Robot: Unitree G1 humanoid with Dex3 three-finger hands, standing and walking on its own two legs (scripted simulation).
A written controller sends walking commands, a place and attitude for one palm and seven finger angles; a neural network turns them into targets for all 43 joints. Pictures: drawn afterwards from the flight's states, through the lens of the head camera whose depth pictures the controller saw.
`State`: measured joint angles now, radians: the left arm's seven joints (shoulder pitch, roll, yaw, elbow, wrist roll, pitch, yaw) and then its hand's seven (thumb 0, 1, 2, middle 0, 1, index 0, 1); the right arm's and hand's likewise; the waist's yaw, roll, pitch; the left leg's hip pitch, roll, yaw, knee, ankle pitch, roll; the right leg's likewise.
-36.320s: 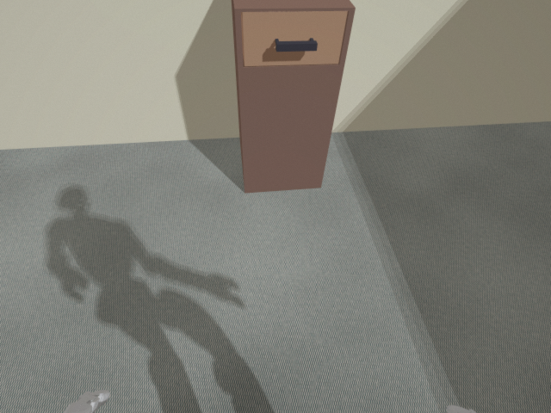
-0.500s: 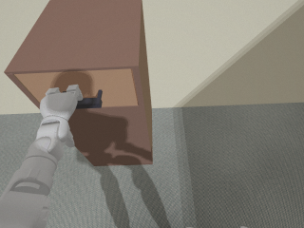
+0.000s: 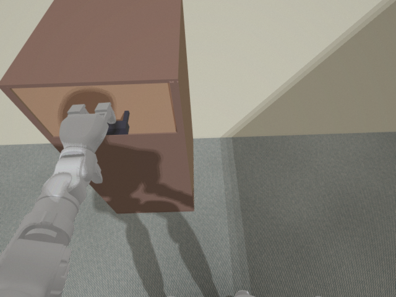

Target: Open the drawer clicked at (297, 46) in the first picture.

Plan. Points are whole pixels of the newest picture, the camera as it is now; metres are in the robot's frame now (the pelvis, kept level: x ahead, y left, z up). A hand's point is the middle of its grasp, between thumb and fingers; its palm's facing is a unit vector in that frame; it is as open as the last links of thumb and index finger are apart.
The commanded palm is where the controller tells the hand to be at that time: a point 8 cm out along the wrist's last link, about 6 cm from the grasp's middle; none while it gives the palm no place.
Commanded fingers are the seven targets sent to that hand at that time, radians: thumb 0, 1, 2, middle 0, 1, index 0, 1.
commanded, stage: lower the fingers behind the handle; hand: left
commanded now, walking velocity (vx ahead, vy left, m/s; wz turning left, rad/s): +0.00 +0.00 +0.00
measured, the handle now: (100, 121) +0.50 +0.26 +0.02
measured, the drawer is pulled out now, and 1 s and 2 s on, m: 0.00 0.00 0.00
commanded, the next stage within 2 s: lift the hand off the handle in 0.64 s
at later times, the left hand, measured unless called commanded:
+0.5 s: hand (94, 144) +0.43 +0.25 +0.03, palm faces +0.00 +0.01 -1.00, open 13.9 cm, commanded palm +0.40 +0.27 +0.05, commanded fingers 0.00 -0.50 0.30 -0.30 -1.20 -0.30 -1.20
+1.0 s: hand (95, 140) +0.43 +0.25 +0.03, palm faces +0.00 +0.02 -1.00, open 13.4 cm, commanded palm +0.42 +0.25 +0.05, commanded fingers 0.00 -0.50 0.30 -0.30 -1.20 -0.30 -1.20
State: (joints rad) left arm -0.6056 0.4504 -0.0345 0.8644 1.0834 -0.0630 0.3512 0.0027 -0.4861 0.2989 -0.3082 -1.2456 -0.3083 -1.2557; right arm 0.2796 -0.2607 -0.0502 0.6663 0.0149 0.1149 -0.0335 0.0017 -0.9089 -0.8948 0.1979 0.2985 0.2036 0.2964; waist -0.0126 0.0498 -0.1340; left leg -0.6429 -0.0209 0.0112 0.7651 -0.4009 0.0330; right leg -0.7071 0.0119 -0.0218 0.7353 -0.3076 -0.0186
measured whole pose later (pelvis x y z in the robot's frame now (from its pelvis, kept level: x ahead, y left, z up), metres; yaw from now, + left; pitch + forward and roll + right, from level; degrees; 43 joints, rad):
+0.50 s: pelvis -0.02 +0.00 -0.01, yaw +0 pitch +18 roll +0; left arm -0.69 0.52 -0.03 0.90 1.06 -0.09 0.31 0.00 -0.49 0.30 -0.29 -1.28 -0.27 -1.29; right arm 0.32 -0.28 -0.03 0.64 0.03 0.11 -0.05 0.00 -0.91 -0.89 0.20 0.30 0.20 0.30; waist -0.04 0.04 -0.14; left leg -0.77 -0.02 0.02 0.86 -0.40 0.03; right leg -0.83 0.02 -0.02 0.81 -0.30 -0.02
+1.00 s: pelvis -0.03 +0.00 -0.02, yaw +1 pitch +19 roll -1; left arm -0.79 0.50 -0.08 0.98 1.06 -0.05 0.31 0.00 -0.49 0.30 -0.34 -1.29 -0.34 -1.40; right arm 0.33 -0.27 -0.02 0.65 0.03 0.09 -0.05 0.00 -0.91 -0.89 0.20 0.30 0.20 0.30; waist -0.04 0.05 -0.14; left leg -0.81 -0.03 0.00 0.89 -0.41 0.04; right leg -0.86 0.00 -0.03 0.84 -0.30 -0.02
